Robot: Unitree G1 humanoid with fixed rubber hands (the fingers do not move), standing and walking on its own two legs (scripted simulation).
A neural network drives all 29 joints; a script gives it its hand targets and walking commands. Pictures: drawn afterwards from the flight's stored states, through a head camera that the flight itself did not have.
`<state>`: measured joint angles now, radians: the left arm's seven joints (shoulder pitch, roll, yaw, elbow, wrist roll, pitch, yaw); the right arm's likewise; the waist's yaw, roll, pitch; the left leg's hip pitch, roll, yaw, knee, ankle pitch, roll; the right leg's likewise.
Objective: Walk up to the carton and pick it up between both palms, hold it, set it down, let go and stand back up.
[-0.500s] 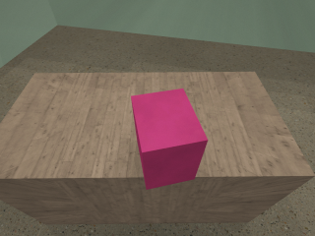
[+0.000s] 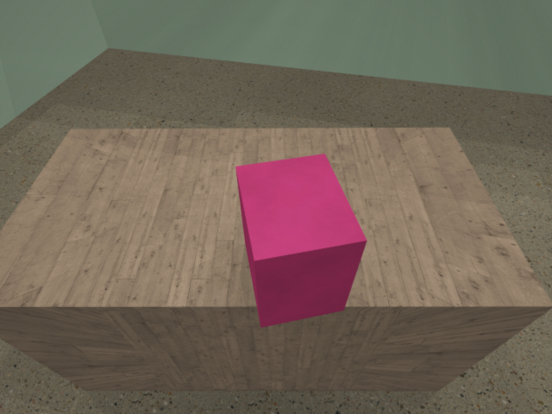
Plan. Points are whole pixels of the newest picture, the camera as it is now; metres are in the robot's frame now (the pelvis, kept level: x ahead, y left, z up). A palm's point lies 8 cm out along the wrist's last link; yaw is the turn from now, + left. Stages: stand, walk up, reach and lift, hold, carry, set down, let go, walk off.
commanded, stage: stand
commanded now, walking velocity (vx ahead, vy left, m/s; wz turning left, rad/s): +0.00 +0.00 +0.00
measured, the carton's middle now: (292, 242) +0.42 -0.01 -0.03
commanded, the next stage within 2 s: none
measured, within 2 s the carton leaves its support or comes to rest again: neither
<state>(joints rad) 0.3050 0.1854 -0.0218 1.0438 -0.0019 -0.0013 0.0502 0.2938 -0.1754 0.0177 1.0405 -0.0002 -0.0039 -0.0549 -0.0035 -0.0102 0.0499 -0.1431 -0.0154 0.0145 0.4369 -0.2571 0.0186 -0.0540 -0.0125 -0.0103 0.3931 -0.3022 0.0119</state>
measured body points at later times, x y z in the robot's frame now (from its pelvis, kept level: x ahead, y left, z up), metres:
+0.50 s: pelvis -0.02 +0.00 +0.00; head -0.02 +0.01 +0.45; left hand -0.04 +0.23 -0.16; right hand -0.02 -0.23 -0.15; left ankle -0.01 +0.10 -0.74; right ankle -0.05 -0.12 -0.74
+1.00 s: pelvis -0.03 +0.00 +0.00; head -0.02 +0.01 +0.45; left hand -0.06 +0.23 -0.16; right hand -0.02 -0.22 -0.15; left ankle -0.01 +0.11 -0.74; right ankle -0.05 -0.12 -0.74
